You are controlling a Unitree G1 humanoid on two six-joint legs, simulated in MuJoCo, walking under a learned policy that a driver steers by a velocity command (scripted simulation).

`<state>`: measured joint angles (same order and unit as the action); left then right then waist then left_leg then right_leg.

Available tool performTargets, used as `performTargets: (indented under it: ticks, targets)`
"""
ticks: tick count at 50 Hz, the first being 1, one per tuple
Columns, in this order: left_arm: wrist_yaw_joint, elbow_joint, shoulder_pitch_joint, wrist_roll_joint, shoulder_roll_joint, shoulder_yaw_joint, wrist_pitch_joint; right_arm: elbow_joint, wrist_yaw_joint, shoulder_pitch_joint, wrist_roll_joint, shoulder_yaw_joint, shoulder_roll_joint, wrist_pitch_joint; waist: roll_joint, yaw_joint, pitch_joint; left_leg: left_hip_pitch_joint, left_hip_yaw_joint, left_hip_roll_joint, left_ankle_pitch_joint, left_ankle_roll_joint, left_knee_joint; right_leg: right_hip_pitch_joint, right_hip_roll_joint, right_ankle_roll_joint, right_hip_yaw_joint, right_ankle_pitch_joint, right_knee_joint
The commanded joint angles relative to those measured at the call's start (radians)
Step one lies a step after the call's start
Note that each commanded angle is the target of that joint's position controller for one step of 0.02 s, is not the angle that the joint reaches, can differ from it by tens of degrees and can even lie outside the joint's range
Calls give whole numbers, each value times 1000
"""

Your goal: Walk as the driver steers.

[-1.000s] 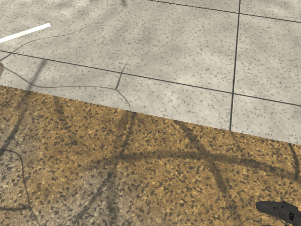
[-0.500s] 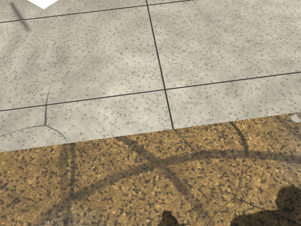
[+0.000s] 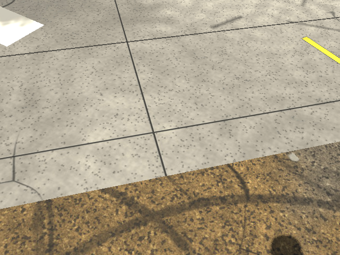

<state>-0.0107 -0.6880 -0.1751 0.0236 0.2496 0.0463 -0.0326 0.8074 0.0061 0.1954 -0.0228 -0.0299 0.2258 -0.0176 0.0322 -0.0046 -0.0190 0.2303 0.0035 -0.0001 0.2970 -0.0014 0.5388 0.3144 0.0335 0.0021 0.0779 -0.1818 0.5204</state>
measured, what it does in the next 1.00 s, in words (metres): stands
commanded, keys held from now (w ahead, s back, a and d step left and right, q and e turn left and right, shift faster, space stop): no key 1.00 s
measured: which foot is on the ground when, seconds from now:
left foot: down 0.00-1.00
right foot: down 0.00-1.00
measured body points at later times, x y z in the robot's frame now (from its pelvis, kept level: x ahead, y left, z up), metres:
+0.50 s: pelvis +0.02 +0.01 +0.00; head +0.03 +0.01 +0.45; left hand +0.14 +0.26 -0.12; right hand +0.11 -0.25 -0.13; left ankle -0.01 +0.12 -0.73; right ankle +0.05 -0.12 -0.73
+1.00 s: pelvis +0.02 +0.02 +0.01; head +0.03 +0.02 +0.45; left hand +0.09 +0.28 -0.14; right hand +0.06 -0.23 -0.14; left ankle -0.01 +0.12 -0.73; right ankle +0.05 -0.12 -0.73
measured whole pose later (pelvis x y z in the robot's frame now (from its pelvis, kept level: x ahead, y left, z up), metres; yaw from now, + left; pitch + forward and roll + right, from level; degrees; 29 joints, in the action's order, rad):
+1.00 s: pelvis +0.02 +0.02 +0.01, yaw +0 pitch -2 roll +0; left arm -0.05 -1.04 -0.18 0.00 0.22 0.05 -0.02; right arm 1.03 0.02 0.25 0.00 -0.01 0.22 -0.02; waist 0.00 0.00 -0.04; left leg 0.14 0.02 0.02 0.30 0.03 0.47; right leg 0.23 0.01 0.03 0.09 -0.21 0.47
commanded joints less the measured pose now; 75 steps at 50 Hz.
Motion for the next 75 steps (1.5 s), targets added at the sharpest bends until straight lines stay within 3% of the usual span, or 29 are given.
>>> performTargets:
  ticks: [1,5,8,22,36,51,75]
  targets:
    - [-1,58,29,-6,102,32,18,-64,9,-38,3,-24,133,-14,-86,-1,-11,103,-110,-92,112,37,-180,-72,-47,-34,53,-28,-50]
    - [-3,33,19,-4,84,30,36,-56,14,-13,9,-21,128,-14,-14,14,23,47,-78,-71,0,40,-123,-68,-57,-26,69,49,-58]
    - [-6,18,7,-7,84,30,39,-48,11,-8,10,-17,116,-13,0,16,46,30,-63,-61,-47,37,-103,-85,-62,-29,73,92,-49]
    - [-26,-62,-10,-15,78,30,28,33,8,10,16,-10,108,-14,-30,8,33,35,-46,-46,-97,26,-117,-145,-62,-31,68,170,-38]
    - [-35,-208,1,-19,73,31,23,136,16,46,18,-4,108,-15,-30,11,4,17,-45,-41,-98,33,-163,-167,-52,-15,45,164,-70]
    - [-41,-344,-9,-23,70,17,23,204,20,99,18,6,94,-11,-37,10,-18,1,-44,-36,-108,41,-190,-152,-48,-5,26,134,-96]
    - [-45,-426,-50,-26,54,-6,23,244,19,181,20,16,66,-8,-37,8,-32,-8,-45,-30,-144,47,-201,-130,-50,3,12,121,-108]
Velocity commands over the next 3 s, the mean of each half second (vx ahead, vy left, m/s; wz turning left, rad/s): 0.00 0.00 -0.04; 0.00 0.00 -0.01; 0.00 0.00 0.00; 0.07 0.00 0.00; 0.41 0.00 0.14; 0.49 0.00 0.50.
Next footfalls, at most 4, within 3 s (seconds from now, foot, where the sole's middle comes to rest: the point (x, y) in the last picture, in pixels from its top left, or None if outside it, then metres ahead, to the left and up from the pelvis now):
2.12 right None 0.16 -0.13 -0.77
2.62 left None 0.51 0.10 -0.77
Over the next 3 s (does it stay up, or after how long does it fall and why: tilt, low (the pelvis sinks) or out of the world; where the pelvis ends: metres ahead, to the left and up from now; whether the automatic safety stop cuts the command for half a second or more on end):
stays up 0.55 0.03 0.01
